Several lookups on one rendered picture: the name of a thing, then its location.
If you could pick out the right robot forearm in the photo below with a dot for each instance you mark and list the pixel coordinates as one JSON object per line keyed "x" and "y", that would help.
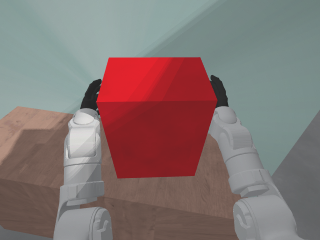
{"x": 247, "y": 176}

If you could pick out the robot left hand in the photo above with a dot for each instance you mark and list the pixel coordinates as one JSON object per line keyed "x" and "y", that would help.
{"x": 90, "y": 97}

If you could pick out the robot right hand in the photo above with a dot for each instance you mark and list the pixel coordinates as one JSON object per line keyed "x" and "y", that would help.
{"x": 220, "y": 92}

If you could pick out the carton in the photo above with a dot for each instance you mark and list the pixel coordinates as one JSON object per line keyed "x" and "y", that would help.
{"x": 156, "y": 113}

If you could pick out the robot right upper arm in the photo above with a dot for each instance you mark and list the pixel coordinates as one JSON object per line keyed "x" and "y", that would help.
{"x": 264, "y": 218}

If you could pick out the pedestal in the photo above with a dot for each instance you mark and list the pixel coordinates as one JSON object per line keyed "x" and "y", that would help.
{"x": 198, "y": 207}

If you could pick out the robot left upper arm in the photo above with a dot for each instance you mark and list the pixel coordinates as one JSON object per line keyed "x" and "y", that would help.
{"x": 93, "y": 223}

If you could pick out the left robot forearm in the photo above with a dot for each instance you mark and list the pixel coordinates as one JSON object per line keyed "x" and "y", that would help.
{"x": 82, "y": 161}

